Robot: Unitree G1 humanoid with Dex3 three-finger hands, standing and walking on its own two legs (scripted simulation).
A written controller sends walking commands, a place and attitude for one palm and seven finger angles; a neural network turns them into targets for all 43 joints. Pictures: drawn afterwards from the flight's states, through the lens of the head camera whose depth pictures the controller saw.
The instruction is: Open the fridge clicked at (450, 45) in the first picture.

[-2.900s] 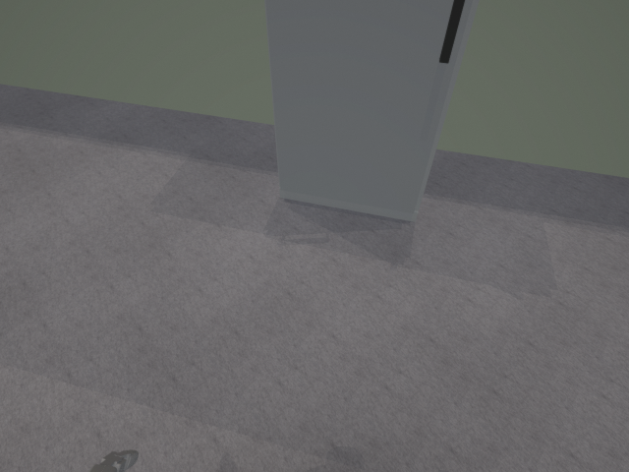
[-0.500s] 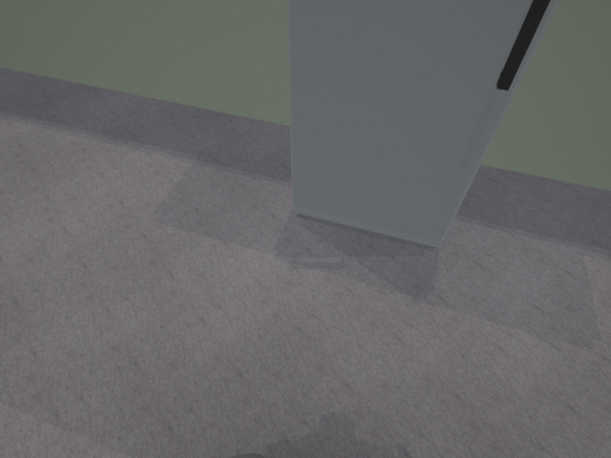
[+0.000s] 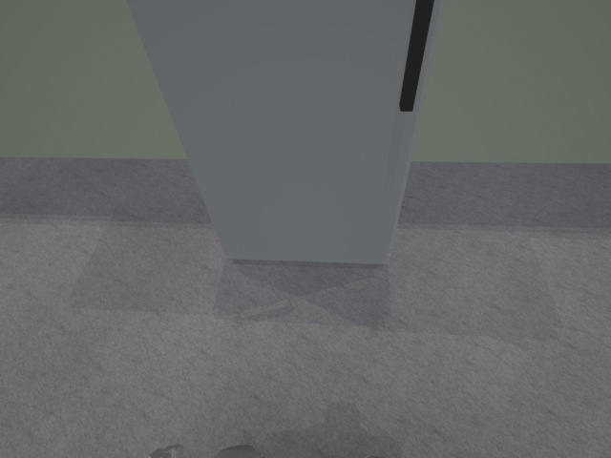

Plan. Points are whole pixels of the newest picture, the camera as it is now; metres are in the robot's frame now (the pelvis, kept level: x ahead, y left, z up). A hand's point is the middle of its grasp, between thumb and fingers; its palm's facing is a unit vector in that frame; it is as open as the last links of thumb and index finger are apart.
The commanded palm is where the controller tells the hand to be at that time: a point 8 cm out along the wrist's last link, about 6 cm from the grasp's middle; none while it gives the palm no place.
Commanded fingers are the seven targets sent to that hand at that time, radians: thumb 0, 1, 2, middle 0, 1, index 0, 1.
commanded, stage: take the last steps up to it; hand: right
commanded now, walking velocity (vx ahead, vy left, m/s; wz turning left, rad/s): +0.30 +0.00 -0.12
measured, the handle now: out of the picture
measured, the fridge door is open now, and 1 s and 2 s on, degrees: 0 0 0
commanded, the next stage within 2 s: come to a stop and stand still in 0.86 s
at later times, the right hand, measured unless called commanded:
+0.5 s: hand (395, 383) +0.26 -0.12 -0.16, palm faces +0.02 +0.98 -0.19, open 7.3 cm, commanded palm none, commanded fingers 0.00 -0.90 -0.90 0.20 0.30 0.20 0.30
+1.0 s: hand (404, 427) +0.20 -0.13 -0.18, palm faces +0.22 +0.97 -0.13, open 7.3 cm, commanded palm none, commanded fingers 0.00 -0.90 -0.90 0.20 0.30 0.20 0.30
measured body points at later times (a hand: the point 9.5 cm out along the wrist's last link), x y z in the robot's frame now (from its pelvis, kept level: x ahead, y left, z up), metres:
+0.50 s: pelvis +0.16 +0.05 +0.00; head +0.18 +0.06 +0.45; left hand +0.05 +0.25 -0.16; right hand +0.26 -0.18 -0.14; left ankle +0.21 +0.15 -0.73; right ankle +0.07 -0.06 -0.72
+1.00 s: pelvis +0.31 +0.00 -0.01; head +0.32 -0.03 +0.44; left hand +0.45 +0.21 -0.13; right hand +0.19 -0.19 -0.17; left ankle +0.22 +0.14 -0.69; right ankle +0.37 -0.09 -0.73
